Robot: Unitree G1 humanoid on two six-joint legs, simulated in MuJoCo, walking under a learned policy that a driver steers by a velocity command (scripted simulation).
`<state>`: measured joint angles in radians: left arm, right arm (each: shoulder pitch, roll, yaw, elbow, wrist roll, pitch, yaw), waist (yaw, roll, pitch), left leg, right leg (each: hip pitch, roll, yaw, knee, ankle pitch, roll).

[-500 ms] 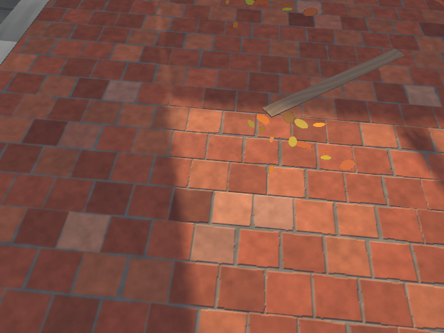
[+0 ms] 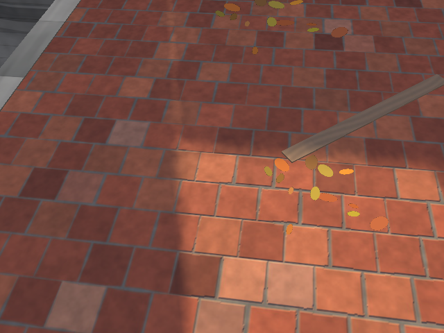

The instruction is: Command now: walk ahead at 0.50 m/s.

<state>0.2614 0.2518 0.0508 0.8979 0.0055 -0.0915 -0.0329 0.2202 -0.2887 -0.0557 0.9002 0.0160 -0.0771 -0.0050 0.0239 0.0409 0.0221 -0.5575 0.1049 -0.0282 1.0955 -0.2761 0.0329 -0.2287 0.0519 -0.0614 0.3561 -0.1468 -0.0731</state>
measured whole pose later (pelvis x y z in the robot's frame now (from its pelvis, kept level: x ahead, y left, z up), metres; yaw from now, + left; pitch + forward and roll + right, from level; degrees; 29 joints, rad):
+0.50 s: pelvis +0.28 +0.06 +0.00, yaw -6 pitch +1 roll +1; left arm 0.30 0.28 0.07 0.94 -0.04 -0.06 0.01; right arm 0.17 -0.24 -0.06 0.88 -0.01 -0.10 0.02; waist 0.00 -0.04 0.03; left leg -0.28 0.00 0.11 0.43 -0.16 0.04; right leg -0.48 -0.06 0.04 1.16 -0.35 -0.04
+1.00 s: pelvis +0.54 -0.05 -0.01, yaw -22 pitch +1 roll +1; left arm 0.20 0.27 0.09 0.79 -0.01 -0.05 -0.03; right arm 0.19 -0.28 -0.07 0.89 0.03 -0.11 0.00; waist 0.00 0.01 0.06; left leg -0.38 0.07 0.00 1.21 -0.40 0.01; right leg -0.37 0.07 -0.04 0.54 -0.19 -0.10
